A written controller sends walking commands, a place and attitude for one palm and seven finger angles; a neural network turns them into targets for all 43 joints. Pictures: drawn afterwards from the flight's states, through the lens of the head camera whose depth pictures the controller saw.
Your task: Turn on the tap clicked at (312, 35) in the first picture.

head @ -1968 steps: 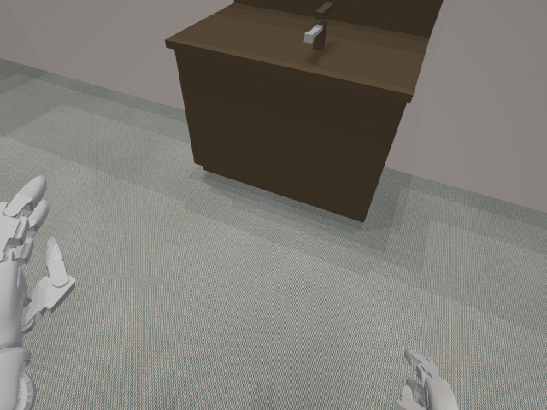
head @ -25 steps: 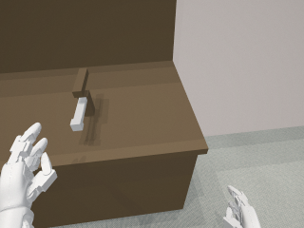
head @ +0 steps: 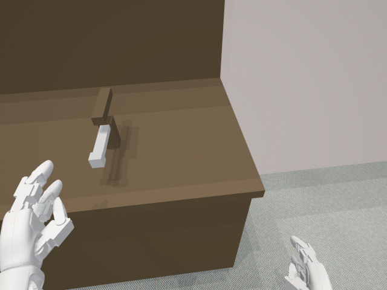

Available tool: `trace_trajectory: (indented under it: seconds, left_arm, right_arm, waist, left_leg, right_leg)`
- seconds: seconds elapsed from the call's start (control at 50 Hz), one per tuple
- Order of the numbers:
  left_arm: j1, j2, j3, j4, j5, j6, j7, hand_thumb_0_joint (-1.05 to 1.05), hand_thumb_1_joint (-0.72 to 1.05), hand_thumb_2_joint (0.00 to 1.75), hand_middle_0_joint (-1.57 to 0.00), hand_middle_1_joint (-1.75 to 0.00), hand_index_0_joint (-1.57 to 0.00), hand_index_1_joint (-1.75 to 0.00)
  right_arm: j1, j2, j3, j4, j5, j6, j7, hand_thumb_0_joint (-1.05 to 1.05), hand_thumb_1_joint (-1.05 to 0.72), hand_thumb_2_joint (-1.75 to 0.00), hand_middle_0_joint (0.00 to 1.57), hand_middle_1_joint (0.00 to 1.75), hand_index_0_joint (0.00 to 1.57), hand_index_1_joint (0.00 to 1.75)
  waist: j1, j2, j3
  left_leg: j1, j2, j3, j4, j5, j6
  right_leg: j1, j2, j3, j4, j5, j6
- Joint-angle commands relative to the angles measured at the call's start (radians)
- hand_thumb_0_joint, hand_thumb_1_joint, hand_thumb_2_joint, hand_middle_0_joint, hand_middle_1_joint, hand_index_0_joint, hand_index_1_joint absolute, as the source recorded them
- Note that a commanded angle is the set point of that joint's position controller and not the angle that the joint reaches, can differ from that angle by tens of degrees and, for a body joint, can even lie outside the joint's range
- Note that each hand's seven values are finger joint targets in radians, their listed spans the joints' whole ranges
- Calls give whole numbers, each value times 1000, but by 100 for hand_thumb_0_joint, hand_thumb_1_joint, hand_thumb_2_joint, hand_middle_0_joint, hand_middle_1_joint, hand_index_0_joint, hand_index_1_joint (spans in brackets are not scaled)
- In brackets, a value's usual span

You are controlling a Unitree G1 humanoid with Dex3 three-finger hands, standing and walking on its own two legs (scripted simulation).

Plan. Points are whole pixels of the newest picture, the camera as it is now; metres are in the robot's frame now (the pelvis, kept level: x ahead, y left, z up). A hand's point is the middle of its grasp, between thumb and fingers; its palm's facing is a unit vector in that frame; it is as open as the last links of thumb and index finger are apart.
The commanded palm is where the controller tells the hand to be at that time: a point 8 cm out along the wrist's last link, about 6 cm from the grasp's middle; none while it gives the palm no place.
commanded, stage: turn the palm inward beside the body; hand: left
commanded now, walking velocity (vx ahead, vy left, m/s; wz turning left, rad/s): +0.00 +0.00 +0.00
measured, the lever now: (97, 159) +0.36 +0.28 +0.08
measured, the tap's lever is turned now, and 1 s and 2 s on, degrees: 0 0 0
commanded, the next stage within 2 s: reach beside the lever's end, fingers flat in 0.14 s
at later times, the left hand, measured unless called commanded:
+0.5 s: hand (77, 214) +0.20 +0.22 +0.13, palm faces +0.42 -0.90 -0.13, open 7.4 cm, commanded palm +0.16 +0.27 +0.14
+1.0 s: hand (79, 196) +0.24 +0.25 +0.12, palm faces +0.45 -0.89 -0.12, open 7.5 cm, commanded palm +0.20 +0.29 +0.12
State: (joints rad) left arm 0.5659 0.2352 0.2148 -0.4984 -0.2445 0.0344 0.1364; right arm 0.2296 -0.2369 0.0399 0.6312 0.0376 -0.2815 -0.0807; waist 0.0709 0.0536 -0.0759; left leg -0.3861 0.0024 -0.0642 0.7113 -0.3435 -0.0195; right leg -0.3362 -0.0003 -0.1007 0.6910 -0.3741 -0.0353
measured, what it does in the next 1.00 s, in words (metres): stands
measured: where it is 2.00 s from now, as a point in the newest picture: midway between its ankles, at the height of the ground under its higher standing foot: outside the picture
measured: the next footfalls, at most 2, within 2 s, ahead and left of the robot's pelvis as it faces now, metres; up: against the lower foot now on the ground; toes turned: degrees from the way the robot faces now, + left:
none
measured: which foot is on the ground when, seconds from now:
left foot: down 0.00-1.00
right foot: down 0.00-1.00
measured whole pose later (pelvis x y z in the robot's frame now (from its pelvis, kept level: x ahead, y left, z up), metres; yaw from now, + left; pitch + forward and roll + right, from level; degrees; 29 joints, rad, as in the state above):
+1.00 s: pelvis +0.00 -0.01 +0.00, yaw -1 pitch +2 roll +0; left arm 0.31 0.24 0.28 -0.19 -0.23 -0.02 0.13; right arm 0.21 -0.24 0.02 0.67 0.03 -0.23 -0.09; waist 0.04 0.05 -0.06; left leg -0.39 0.01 -0.06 0.68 -0.33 -0.03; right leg -0.35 0.01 -0.09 0.67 -0.36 -0.04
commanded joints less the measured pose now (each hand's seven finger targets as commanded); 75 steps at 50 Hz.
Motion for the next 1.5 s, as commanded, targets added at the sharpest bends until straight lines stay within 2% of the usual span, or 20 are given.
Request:
trace_trajectory:
  seconds: [0.0,0.22,0.36,0.46,0.52,0.56,0.62,0.74,0.78,0.82,0.92,0.94,1.04,1.12,1.14,1.34,1.38,1.42,1.44,1.48]
  left_arm:
    - [-64,129,85,-231,3,-79,6,0,90,90,-20,-30,-20,-30]
    - [-45,145,112,-221,7,-81,0,0,90,90,-20,-30,-20,-30]
    - [-73,106,73,-187,11,-103,-1,0,90,90,-20,-30,-20,-30]
    - [-142,137,104,-135,17,-104,6,0,90,90,-20,-30,-20,-30]
    - [-150,145,109,-130,24,-108,10,0,90,90,-20,-30,-20,-30]
    - [-174,124,88,-111,22,-114,9,0,90,90,-20,-30,-20,-30]
    - [-189,170,142,-67,19,-111,12,0,90,90,-20,-30,-20,-30]
    - [-288,135,98,-31,24,-120,12,0,90,90,-19,-29,-19,-29]
    - [-300,167,134,12,18,-121,13,0,90,90,-19,-28,-19,-28]
    - [-318,173,139,23,26,-123,14,0,90,90,-19,-28,-19,-28]
    - [-382,212,186,97,20,-128,11,0,90,90,-19,-26,-19,-26]
    - [-411,188,162,92,20,-134,7,0,90,90,-19,-26,-19,-26]
    - [-438,163,132,138,25,-157,3,0,90,90,-18,-25,-18,-25]
    - [-444,216,188,196,29,-159,1,0,90,90,-18,-24,-18,-24]
    - [-490,184,151,197,30,-161,-1,0,90,90,-18,-24,-18,-24]
    - [-588,184,146,282,46,-200,3,0,90,90,-17,-21,-17,-21]
    - [-642,207,165,329,40,-200,-2,0,90,90,-17,-20,-17,-20]
    - [-637,257,217,354,48,-203,-1,0,90,90,-17,-20,-17,-20]
    - [-657,217,178,360,46,-205,-5,0,90,90,-17,-20,-17,-20]
    - [-691,238,193,391,45,-212,-6,0,90,90,-16,-19,-16,-19]
  right_arm:
    - [-131,-112,-43,-167,-1,-63,-4,0,-90,-90,20,30,20,30]
    - [-121,-112,-46,-160,-4,-57,-5,0,-90,-90,20,30,20,30]
    - [-108,-113,-48,-162,-5,-54,-2,0,-90,-90,20,30,20,30]
    - [-116,-115,-50,-154,-4,-43,-7,0,-90,-90,20,30,20,30]
    - [-121,-114,-48,-150,-7,-39,-6,0,-90,-90,20,30,20,30]
    - [-115,-114,-46,-151,-7,-37,-4,0,-90,-90,20,30,20,30]
    - [-121,-116,-50,-140,-6,-28,-8,0,-90,-90,20,30,20,30]
    - [-130,-113,-47,-139,-5,-21,-8,0,-90,-90,20,30,20,30]
    - [-128,-120,-52,-133,-7,-20,-10,0,-90,-90,20,30,20,30]
    - [-136,-118,-51,-128,-6,-15,-10,0,-90,-90,20,30,20,30]
    - [-137,-121,-54,-115,-3,1,-13,0,-90,-90,20,30,20,30]
    - [-140,-116,-53,-119,-3,2,-11,0,-90,-90,20,30,20,30]
    - [-133,-122,-55,-114,-7,-2,-7,0,-90,-90,20,30,20,30]
    - [-134,-130,-61,-104,-5,8,-8,0,-90,-90,20,30,20,30]
    - [-135,-126,-58,-108,-3,11,-7,0,-90,-90,20,30,20,30]
    - [-130,-131,-63,-95,-8,25,-4,0,-90,-90,20,30,20,30]
    - [-129,-138,-65,-87,-8,29,-8,0,-90,-90,20,30,20,30]
    - [-130,-137,-68,-78,-6,37,-10,0,-90,-90,20,30,20,30]
    - [-129,-134,-65,-86,-7,38,-10,0,-90,-90,20,30,20,30]
    - [-128,-138,-67,-82,-7,40,-10,0,-90,-90,20,30,20,30]
  waist:
    - [-2,-28,-39]
    - [7,-29,-59]
    - [-5,-43,-48]
    - [-12,-55,-45]
    - [-4,-6,-61]
    - [-13,-39,-55]
    - [-7,-39,-54]
    - [-25,-16,-64]
    - [-23,-53,-71]
    - [-20,-15,-71]
    - [-20,-35,-73]
    - [-27,0,-83]
    - [-33,-14,-101]
    - [-23,-20,-97]
    - [-37,-25,-90]
    - [-45,2,-124]
    - [-50,-40,-122]
    - [-38,-1,-129]
    - [-44,-8,-134]
    - [-44,-8,-139]
  left_leg:
    - [42,-20,12,-98,119,46]
    - [58,-21,18,-87,202,45]
    - [53,-21,16,-86,204,42]
    - [45,-23,17,-91,175,44]
    - [56,-25,20,-92,194,41]
    - [49,-24,16,-95,190,41]
    - [36,-27,23,-94,182,42]
    - [50,-28,23,-103,163,42]
    - [41,-28,26,-100,162,44]
    - [50,-29,29,-104,164,42]
    - [34,-30,35,-110,159,43]
    - [46,-29,36,-112,161,41]
    - [61,-26,29,-113,186,40]
    - [48,-25,33,-116,193,40]
    - [48,-26,33,-119,181,40]
    - [59,-21,28,-116,198,35]
    - [45,-22,28,-115,179,38]
    - [44,-21,32,-117,184,35]
    - [41,-23,30,-118,181,35]
    - [38,-22,28,-116,174,35]
  right_leg:
    - [-27,-10,33,-153,111,22]
    - [6,-11,34,-143,223,22]
    - [-8,-10,31,-132,230,23]
    - [-11,-9,41,-145,199,24]
    - [2,-9,43,-139,219,20]
    - [-1,-8,40,-137,217,21]
    - [11,-8,50,-147,218,23]
    - [0,-9,51,-151,189,23]
    - [9,-9,59,-158,197,26]
    - [8,-8,60,-157,198,23]
    - [21,-8,67,-165,196,26]
    - [17,-10,65,-162,195,23]
    - [19,-5,55,-148,226,21]
    - [26,-2,56,-148,237,20]
    - [13,-4,55,-149,221,21]
    - [6,2,52,-131,232,16]
    - [1,5,54,-135,219,18]
    - [11,4,57,-137,221,15]
    - [9,3,55,-131,219,16]
    - [3,6,57,-131,211,15]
